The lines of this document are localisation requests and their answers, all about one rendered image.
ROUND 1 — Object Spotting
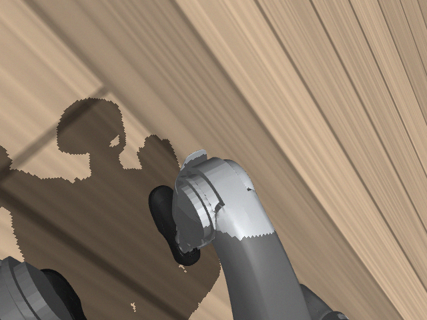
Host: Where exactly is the right robot foot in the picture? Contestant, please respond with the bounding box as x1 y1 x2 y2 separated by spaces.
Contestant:
148 185 200 266

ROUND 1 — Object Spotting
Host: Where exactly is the right robot hand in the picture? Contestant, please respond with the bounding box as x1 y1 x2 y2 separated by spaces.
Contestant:
300 284 333 320

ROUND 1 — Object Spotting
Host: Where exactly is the left robot foot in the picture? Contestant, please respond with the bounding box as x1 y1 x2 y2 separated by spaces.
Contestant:
41 269 87 320

